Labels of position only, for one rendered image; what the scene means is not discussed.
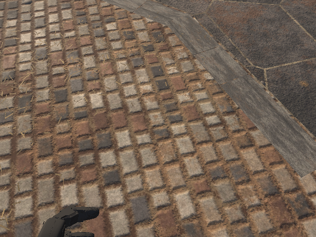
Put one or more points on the left robot hand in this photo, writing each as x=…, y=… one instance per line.
x=66, y=217

